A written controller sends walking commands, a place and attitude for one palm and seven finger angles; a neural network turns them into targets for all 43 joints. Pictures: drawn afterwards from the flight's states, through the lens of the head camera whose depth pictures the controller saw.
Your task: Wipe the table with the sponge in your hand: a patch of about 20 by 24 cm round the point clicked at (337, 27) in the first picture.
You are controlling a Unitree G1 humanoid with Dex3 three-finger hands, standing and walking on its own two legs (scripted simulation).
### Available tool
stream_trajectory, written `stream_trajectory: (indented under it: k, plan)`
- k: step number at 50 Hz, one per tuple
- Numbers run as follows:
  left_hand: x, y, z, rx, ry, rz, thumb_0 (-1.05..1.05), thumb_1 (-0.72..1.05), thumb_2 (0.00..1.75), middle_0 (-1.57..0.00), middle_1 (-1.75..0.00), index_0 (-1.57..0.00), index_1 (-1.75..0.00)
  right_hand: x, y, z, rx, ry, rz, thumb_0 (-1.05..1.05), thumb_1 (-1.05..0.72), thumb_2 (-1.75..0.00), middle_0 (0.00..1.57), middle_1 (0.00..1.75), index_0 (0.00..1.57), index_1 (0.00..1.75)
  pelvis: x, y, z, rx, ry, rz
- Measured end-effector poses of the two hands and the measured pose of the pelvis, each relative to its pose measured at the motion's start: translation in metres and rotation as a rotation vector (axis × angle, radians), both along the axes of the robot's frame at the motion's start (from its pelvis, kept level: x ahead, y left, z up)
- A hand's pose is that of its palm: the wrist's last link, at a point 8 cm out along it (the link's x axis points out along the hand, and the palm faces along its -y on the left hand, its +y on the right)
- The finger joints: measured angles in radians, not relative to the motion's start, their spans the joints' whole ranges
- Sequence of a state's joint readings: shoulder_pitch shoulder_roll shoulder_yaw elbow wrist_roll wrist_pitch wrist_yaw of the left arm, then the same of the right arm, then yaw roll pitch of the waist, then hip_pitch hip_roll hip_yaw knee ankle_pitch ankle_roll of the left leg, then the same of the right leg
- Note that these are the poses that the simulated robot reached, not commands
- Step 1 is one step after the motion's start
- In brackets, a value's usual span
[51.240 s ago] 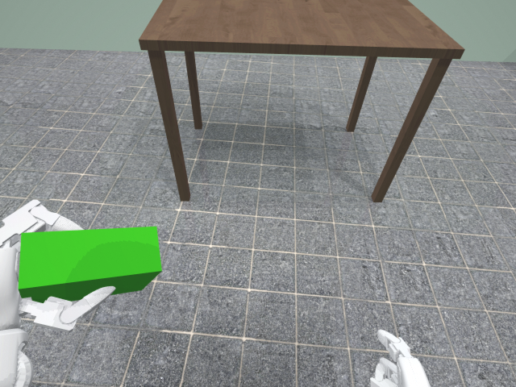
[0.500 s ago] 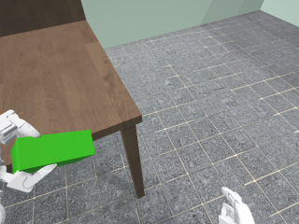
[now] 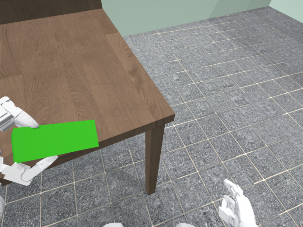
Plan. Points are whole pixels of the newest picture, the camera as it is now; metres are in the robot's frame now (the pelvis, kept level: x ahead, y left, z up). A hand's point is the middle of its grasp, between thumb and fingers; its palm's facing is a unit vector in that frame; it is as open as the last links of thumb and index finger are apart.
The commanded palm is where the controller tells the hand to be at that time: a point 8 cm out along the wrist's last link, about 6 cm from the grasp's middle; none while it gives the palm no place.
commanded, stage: shuffle to correct the standing spot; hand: left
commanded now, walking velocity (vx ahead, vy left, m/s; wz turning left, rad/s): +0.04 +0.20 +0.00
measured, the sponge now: (66, 139) +0.26 +0.19 +0.14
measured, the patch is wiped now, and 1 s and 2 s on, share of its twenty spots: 0.60 0.60 0.60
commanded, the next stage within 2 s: come to a stop and stand still in 1.04 s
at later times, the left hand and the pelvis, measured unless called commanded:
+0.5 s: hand out of the picture +0.20 +0.35 +0.19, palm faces +0.40 -0.82 -0.41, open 9.4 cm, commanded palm +0.13 +0.39 +0.19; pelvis -0.03 +0.11 +0.00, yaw +0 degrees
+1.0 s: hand out of the picture +0.20 +0.43 +0.19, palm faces +0.43 -0.82 -0.37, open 9.4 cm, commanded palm +0.13 +0.46 +0.19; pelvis -0.02 +0.18 +0.00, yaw +1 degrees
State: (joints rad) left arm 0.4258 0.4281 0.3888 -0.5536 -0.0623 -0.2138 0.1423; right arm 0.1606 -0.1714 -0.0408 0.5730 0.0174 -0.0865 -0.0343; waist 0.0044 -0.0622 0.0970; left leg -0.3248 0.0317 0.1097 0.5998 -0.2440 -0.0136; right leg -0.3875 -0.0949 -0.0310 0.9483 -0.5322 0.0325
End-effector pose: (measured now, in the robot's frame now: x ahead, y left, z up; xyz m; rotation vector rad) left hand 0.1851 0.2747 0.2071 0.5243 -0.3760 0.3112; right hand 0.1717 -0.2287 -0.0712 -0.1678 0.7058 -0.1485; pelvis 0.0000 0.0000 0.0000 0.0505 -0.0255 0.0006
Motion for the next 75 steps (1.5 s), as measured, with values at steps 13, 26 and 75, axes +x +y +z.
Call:
stream_trajectory:
  k: [13,26,75]
  plan:
    - [-0.029,0.051,0.001,-0.041,0.085,0.1,-0.02,-0.5,1.09,-0.83,-1.42,-0.84,-1.45,-0.032,0.054,-0.012,0.048,0.11,0.072,0.01,-0.9,-0.9,0.2,0.3,0.2,0.3,-0.008,0.046,0.015,-0.002,0.001,0.004]
    - [-0.028,0.116,0.002,0.011,-0.011,0.018,-0.02,-0.5,1.08,-0.83,-1.41,-0.83,-1.46,-0.051,0.106,-0.002,-0.012,0.03,-0.027,0.01,-0.9,-0.9,0.19,0.3,0.2,0.3,-0.028,0.113,0.001,-0.018,-0.009,0.001]
    - [0.015,0.176,-0.006,-0.116,0.046,0.077,-0.01,-0.49,1.09,-0.82,-1.42,-0.83,-1.47,0.03,0.165,0.019,-0.059,0.006,0.04,0.01,-0.9,-0.9,0.2,0.3,0.2,0.3,0.029,0.171,0.015,-0.044,-0.016,0.011]
